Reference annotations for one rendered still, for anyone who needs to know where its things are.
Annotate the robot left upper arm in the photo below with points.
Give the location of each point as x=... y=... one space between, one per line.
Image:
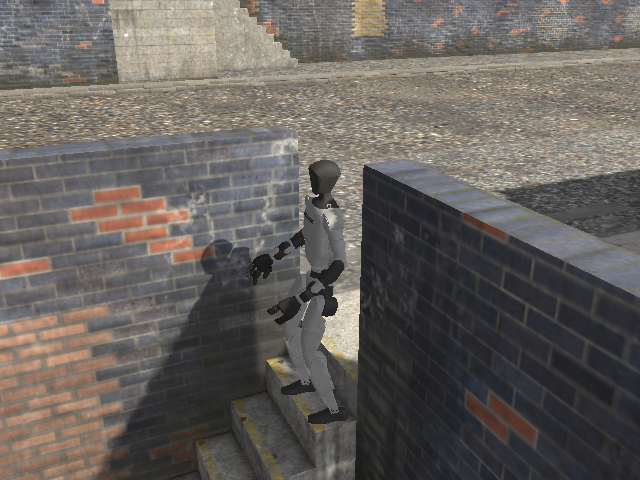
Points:
x=333 y=225

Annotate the robot right shin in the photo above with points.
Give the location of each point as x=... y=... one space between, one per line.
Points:
x=297 y=359

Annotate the robot right hand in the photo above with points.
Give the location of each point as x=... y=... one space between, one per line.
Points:
x=263 y=264

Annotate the robot left hand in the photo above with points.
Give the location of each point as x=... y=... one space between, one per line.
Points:
x=289 y=307

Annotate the right robot forearm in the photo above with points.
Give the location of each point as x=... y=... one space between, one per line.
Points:
x=287 y=247

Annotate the robot right upper arm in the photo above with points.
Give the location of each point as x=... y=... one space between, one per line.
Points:
x=307 y=198

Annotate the right robot thigh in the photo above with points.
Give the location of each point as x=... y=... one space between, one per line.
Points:
x=292 y=332

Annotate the left robot forearm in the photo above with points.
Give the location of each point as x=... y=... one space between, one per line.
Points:
x=324 y=279

